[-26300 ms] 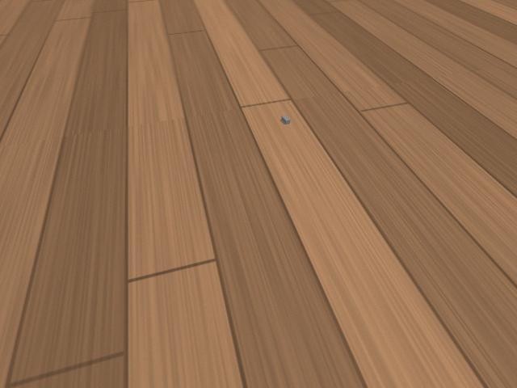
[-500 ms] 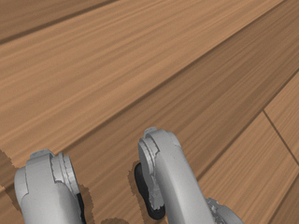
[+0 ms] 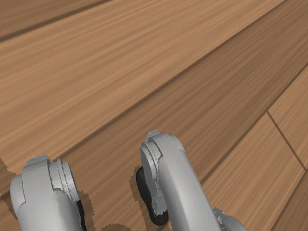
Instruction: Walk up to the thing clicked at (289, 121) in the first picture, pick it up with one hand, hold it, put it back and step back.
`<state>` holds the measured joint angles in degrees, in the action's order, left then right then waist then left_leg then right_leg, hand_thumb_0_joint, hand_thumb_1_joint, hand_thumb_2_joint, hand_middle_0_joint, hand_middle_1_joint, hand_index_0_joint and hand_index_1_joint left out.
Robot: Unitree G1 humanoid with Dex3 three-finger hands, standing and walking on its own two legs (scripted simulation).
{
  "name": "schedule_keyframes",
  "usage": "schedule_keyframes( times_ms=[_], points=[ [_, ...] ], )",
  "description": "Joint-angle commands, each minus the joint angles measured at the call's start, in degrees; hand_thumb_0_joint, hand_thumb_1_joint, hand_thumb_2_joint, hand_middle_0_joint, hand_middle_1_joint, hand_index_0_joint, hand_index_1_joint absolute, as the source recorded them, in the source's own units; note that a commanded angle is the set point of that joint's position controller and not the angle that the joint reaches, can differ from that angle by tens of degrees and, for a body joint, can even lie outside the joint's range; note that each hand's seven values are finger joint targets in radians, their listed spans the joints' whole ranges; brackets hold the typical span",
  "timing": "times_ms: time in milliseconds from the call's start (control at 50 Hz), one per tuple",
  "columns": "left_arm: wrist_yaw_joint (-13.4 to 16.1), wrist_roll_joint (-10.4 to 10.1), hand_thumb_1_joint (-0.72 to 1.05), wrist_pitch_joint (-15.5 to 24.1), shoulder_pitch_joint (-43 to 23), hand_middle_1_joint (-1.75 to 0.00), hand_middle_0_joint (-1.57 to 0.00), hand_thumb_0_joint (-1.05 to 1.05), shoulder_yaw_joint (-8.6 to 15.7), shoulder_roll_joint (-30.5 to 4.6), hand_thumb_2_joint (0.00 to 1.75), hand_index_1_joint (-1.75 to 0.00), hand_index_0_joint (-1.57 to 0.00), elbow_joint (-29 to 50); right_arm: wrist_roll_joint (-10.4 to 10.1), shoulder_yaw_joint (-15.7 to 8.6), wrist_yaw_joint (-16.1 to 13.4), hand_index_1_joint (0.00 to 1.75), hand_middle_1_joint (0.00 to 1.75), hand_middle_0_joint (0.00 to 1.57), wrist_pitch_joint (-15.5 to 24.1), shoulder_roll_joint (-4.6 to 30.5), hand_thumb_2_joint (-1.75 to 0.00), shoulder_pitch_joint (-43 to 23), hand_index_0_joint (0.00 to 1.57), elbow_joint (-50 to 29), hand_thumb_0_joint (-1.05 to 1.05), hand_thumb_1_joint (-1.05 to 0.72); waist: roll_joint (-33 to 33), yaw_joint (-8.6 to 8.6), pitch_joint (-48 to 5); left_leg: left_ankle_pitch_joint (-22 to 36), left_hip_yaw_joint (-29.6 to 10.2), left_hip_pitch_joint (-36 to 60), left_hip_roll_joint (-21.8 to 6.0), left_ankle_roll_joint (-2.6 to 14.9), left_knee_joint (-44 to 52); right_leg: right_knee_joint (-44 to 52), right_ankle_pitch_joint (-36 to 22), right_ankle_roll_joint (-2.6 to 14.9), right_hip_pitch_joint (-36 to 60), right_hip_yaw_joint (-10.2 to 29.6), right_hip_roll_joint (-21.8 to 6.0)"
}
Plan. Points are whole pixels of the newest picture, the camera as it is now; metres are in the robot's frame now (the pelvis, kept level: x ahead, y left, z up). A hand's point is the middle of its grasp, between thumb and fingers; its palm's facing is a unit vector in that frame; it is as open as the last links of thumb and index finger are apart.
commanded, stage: rise first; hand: left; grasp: from above
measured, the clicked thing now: out of the picture +0.48 +0.39 -0.30
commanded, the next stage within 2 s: approach in 0.32 s
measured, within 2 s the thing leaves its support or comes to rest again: neither
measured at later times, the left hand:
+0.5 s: hand out of the picture +0.44 +0.42 -0.18, palm faces -0.26 -0.29 -0.92, open 13.2 cm
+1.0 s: hand out of the picture +0.51 +0.36 -0.15, palm faces -0.24 -0.25 -0.94, open 13.2 cm
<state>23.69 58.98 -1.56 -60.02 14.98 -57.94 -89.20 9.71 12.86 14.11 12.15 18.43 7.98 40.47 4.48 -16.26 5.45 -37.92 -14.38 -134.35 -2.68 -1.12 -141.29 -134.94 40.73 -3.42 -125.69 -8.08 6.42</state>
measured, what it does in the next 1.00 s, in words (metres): stands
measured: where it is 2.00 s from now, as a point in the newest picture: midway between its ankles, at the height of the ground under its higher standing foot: (118, 218)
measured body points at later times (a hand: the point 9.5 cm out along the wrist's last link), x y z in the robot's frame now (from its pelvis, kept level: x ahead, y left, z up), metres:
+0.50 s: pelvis +0.00 +0.00 +0.00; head +0.26 +0.12 +0.35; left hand +0.45 +0.43 -0.13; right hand +0.07 -0.25 -0.08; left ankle +0.08 +0.14 -0.29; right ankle +0.10 -0.12 -0.29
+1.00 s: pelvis +0.00 +0.00 +0.00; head +0.27 +0.09 +0.35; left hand +0.52 +0.37 -0.09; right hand +0.03 -0.25 -0.07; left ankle +0.08 +0.14 -0.29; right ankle +0.10 -0.12 -0.29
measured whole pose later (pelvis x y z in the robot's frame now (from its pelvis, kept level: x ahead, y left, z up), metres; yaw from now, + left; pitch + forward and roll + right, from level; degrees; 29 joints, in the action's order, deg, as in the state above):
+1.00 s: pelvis +0.00 +0.00 +0.00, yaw -1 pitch +31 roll -12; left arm 24.5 59.7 -11.3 -72.5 10.6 -57.8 -93.2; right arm 9.0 15.6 13.0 12.4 20.1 10.3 37.9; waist 2.7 -22.7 5.3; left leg -38.4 -14.2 -134.7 -3.8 -1.2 -140.5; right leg -134.1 40.1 -3.6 -127.0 -7.9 7.1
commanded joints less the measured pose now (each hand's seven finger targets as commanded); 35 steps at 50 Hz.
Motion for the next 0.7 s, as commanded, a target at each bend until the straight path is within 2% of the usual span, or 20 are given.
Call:
schedule_keyframes(
  times_ms=[0,20,40,80,120,160,200,300,340,380,440,500,520,580,600,620,640,660,680],
  points=[
    [2.2,-0.4,-0.35,0.3,-14.7,-0.82,-0.28,0.0,-0.3,-17.1,0.8,-0.82,-0.27,8.5,-0.3,-4.7,-0.4,0.3,0.3,0.2,0.5,16.4,-0.9,11.0,0.2,0.3,0.0,-0.9,-25.4,-0.72,-38.3,9.2,6.7,30.2,-1.8,2.05,13.0,12.8,-14.0,4.48,16.5,-5.7,1.0],
    [2.0,0.0,-0.35,0.4,-15.1,-0.84,-0.27,0.0,-1.0,-16.7,0.79,-0.83,-0.27,8.3,-0.3,-4.7,-0.3,0.3,0.3,0.2,0.6,16.2,-0.9,11.2,0.2,0.4,0.0,-0.9,-26.0,-1.05,-37.7,8.7,6.8,30.1,-1.7,2.08,13.1,13.0,-13.6,4.52,16.6,-5.6,1.0],
    [2.2,-0.4,-0.35,0.5,-14.5,-0.83,-0.27,0.0,-0.4,-16.8,0.8,-0.83,-0.27,7.8,-0.3,-4.8,-0.4,0.3,0.3,0.2,0.7,16.3,-0.9,11.0,0.2,0.5,0.0,-0.9,-25.9,-0.34,-37.2,8.2,6.7,30.2,-1.8,1.9,13.6,12.9,-13.0,4.65,16.0,-5.8,1.0],
    [2.3,0.0,-0.35,0.6,-14.2,-0.82,-0.27,0.0,0.2,-17.5,0.79,-0.82,-0.27,7.4,-0.2,-4.8,-0.4,0.3,0.3,0.2,0.7,16.6,-0.9,11.3,0.2,0.6,0.0,-0.89,-26.6,-0.65,-38.0,9.4,6.1,32.0,-1.8,1.56,14.0,12.2,-13.5,4.71,15.8,-6.4,0.9],
    [2.3,0.1,-0.36,0.8,-15.2,-0.83,-0.27,0.0,-1.0,-16.7,0.8,-0.83,-0.27,7.0,-0.2,-4.7,-0.4,0.3,0.3,0.2,0.8,16.3,-0.9,10.8,0.2,0.6,0.0,-0.9,-26.8,-0.77,-37.3,8.6,6.3,31.3,-1.8,1.66,13.8,12.4,-13.1,4.81,15.3,-6.2,1.0],
    [2.8,0.0,-0.35,0.7,-15.7,-0.85,-0.27,0.0,-0.4,-17.3,0.79,-0.84,-0.27,7.0,-0.2,-4.5,-0.5,0.3,0.3,0.2,0.8,16.7,-0.9,11.0,0.2,0.4,0.0,-0.9,-24.9,-1.16,-37.1,8.4,6.5,30.0,-1.8,2.0,13.3,13.1,-13.3,4.47,16.1,-6.1,1.1],
    [3.3,0.2,-0.35,0.6,-15.2,-0.83,-0.28,0.0,0.1,-18.2,0.79,-0.83,-0.27,6.6,-0.1,-4.4,-0.5,0.3,0.3,0.2,1.0,16.5,-0.9,10.8,0.2,0.6,0.0,-0.9,-25.5,-0.49,-37.7,9.1,6.9,30.4,-1.8,2.01,12.7,13.2,-13.9,4.48,16.9,-5.6,1.1],
    [4.0,0.5,-0.35,0.4,-16.3,-0.85,-0.26,0.0,0.1,-18.3,0.79,-0.85,-0.26,5.7,0.2,-4.0,-0.6,0.3,0.3,0.2,1.2,16.7,-0.9,10.9,0.2,0.8,0.0,-0.9,-25.9,-1.39,-38.6,10.8,6.6,31.0,-2.0,1.83,12.6,12.7,-15.6,4.33,17.6,-6.1,1.2],
    [3.7,0.4,-0.37,0.3,-16.5,-0.85,-0.26,0.0,-0.7,-18.0,0.8,-0.85,-0.25,5.8,0.1,-4.2,-0.6,0.3,0.3,0.2,1.5,16.4,-0.9,10.7,0.2,0.8,0.0,-0.9,-27.2,-1.32,-37.8,10.3,6.4,31.6,-2.0,1.71,13.0,12.4,-14.8,4.59,16.4,-6.0,1.1],
    [3.6,0.4,-0.36,0.1,-15.8,-0.85,-0.26,0.0,-0.4,-18.7,0.8,-0.85,-0.26,5.8,0.1,-4.2,-0.6,0.3,0.3,0.2,1.5,16.7,-0.9,10.3,0.2,0.5,0.0,-0.9,-27.2,-0.55,-37.6,9.2,6.5,30.9,-2.1,1.71,13.5,12.7,-13.7,4.7,16.4,-6.1,1.3],
    [3.2,0.4,-0.4,-0.2,-14.5,-0.81,-0.26,0.0,-0.9,-17.6,0.85,-0.83,-0.24,5.0,0.2,-4.3,-0.7,0.3,0.3,0.2,1.5,16.9,-0.89,10.3,0.2,0.7,0.0,-0.89,-27.6,-0.85,-37.4,10.2,6.2,32.5,-2.1,1.39,13.6,11.9,-14.1,4.77,15.7,-6.5,1.1],
    [3.1,0.3,-0.39,-0.1,-16.9,-0.83,-0.25,0.0,-2.3,-15.6,0.84,-0.84,-0.24,6.1,0.1,-4.4,-0.5,0.3,0.3,0.2,1.5,16.8,-0.89,11.0,0.2,0.7,0.0,-0.89,-27.3,-2.18,-37.1,10.3,5.8,32.0,-2.1,1.43,13.5,12.0,-14.7,4.7,15.3,-6.7,1.2],
    [3.2,0.3,-0.39,0.0,-18.6,-0.83,-0.25,0.0,-3.0,-15.0,0.83,-0.84,-0.24,7.6,0.3,-4.2,-0.4,0.3,0.3,0.2,1.7,16.8,-0.89,11.5,0.2,0.5,0.0,-0.89,-27.6,-3.16,-37.2,10.8,6.1,32.2,-2.1,1.59,13.0,12.6,-15.5,4.48,16.1,-6.4,1.1],
    [3.8,0.2,-0.38,0.4,-22.6,-0.8,-0.28,0.0,-4.7,-13.4,0.83,-0.82,-0.26,8.2,0.2,-4.4,-0.5,0.3,0.3,0.2,2.0,17.2,-0.89,12.0,0.2,0.9,0.0,-0.89,-27.8,-4.32,-36.4,7.8,5.9,31.0,-2.3,1.6,13.1,12.9,-13.5,4.59,14.1,-6.6,1.3],
    [4.1,0.6,-0.37,0.4,-23.9,-0.79,-0.29,0.0,-5.2,-12.9,0.82,-0.81,-0.27,9.2,0.3,-4.3,-0.6,0.3,0.3,0.2,2.1,17.5,-0.89,12.4,0.2,1.1,0.0,-0.89,-28.7,-4.74,-37.3,8.5,5.8,32.0,-2.3,1.42,13.1,12.9,-14.2,4.52,14.8,-6.9,1.3],
    [4.5,0.8,-0.35,0.2,-25.3,-0.79,-0.29,0.0,-5.3,-13.0,0.8,-0.8,-0.28,9.9,0.2,-4.3,-0.8,0.3,0.3,0.2,2.2,17.4,-0.89,12.4,0.2,1.6,0.0,-0.89,-30.3,-4.45,-38.4,8.8,5.7,33.2,-2.3,1.03,13.5,12.3,-14.4,4.77,14.3,-7.1,1.1],
    [4.6,1.3,-0.34,-0.3,-24.6,-0.8,-0.29,0.0,-6.2,-11.2,0.79,-0.81,-0.28,7.9,0.4,-4.3,-0.7,0.3,0.3,0.2,2.2,17.2,-0.89,12.8,0.2,1.8,0.0,-0.89,-31.2,-5.22,-38.2,10.1,5.5,34.5,-2.5,0.79,13.5,11.9,-15.4,4.82,13.9,-7.2,1.0],
    [5.0,1.1,-0.35,-0.7,-26.8,-0.81,-0.28,0.0,-6.6,-10.9,0.8,-0.82,-0.27,8.8,0.3,-4.4,-0.7,0.3,0.3,0.2,2.1,17.5,-0.89,13.1,0.2,1.9,0.0,-0.89,-31.5,-5.33,-39.2,10.1,5.6,35.0,-2.4,0.7,13.8,12.0,-15.6,4.88,13.7,-7.3,1.2],
    [5.6,1.3,-0.36,-1.3,-27.9,-0.81,-0.28,0.0,-6.3,-11.1,0.81,-0.82,-0.27,8.2,0.3,-4.4,-0.8,0.3,0.3,0.2,2.0,17.7,-0.89,13.3,0.2,2.0,0.0,-0.89,-32.4,-5.52,-39.7,10.9,5.5,35.4,-2.5,0.5,14.0,11.8,-16.3,4.91,13.7,-7.3,1.0]
  ],
)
